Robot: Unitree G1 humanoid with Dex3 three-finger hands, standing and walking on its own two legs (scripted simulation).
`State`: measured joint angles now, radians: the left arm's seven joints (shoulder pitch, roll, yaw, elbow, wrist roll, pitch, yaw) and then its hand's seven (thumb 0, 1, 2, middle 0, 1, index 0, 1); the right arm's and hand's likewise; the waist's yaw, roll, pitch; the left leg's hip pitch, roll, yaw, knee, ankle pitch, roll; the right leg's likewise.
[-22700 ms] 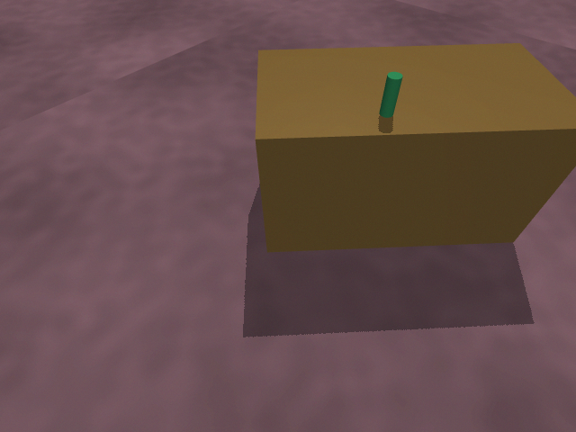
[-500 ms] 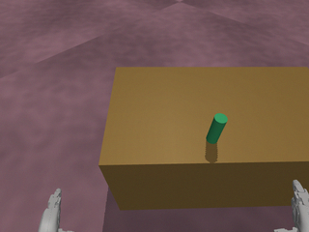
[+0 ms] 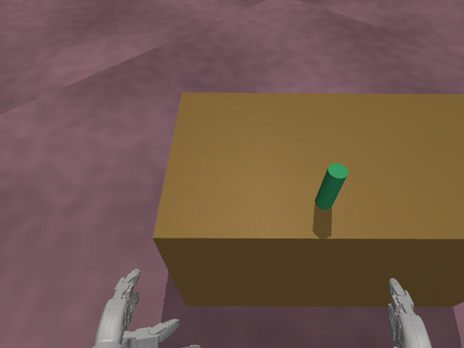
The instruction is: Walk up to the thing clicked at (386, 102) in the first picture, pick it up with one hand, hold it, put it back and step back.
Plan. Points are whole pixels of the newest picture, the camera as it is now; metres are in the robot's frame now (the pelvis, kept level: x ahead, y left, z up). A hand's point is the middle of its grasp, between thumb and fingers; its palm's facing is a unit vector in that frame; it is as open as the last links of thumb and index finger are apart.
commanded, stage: home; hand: right
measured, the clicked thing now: (330, 187) +0.48 -0.21 -0.08
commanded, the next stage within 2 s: none
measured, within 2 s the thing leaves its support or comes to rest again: neither
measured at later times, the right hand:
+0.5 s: hand (352, 327) +0.18 -0.19 -0.08, palm faces +0.09 +0.97 -0.24, open 17.5 cm
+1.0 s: hand out of the picture +0.08 -0.27 -0.12, palm faces -0.04 +0.93 -0.37, open 17.3 cm
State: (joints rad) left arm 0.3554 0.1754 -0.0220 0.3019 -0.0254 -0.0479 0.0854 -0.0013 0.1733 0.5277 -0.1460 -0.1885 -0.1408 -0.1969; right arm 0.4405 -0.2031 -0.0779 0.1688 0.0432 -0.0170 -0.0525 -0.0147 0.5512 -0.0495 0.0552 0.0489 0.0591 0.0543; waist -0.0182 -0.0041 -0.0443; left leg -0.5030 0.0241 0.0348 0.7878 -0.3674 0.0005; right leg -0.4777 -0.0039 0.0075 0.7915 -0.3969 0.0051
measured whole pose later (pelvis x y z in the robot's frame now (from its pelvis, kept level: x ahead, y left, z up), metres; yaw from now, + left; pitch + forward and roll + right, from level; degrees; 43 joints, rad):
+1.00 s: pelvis +0.01 -0.02 +0.03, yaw +0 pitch -2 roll +0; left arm 0.19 0.35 0.00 1.02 0.03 0.01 0.00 0.01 0.91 0.90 -0.21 -0.29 -0.20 -0.30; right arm 0.21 -0.35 0.01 0.98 -0.03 -0.01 -0.02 -0.01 0.51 -0.07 0.06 0.05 0.06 0.06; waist 0.00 0.00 0.03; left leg -0.22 0.04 0.02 0.53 -0.27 -0.03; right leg -0.20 0.02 -0.01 0.53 -0.30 -0.02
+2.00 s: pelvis +0.01 +0.00 +0.04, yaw +0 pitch -3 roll +0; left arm 0.11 0.34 0.00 1.16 0.01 0.00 0.00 0.01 0.91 0.90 -0.21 -0.29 -0.20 -0.30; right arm 0.12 -0.35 0.01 1.14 -0.01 -0.01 -0.01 -0.01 0.50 -0.07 0.06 0.05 0.07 0.06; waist 0.00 -0.01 0.04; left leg -0.12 0.01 0.04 0.32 -0.16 0.00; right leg -0.08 -0.01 0.01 0.30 -0.18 0.01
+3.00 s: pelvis +0.02 +0.01 +0.04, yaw +1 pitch -2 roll +0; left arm 0.12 0.35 0.00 1.14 0.01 0.00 0.00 0.01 0.91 0.89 -0.21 -0.30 -0.20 -0.30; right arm 0.12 -0.35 0.00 1.14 -0.01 -0.01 0.00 0.00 -0.26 -0.71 0.19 0.27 0.20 0.28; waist -0.01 -0.01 0.05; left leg -0.11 0.00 0.03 0.31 -0.17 0.01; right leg -0.06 -0.03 -0.01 0.28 -0.18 0.02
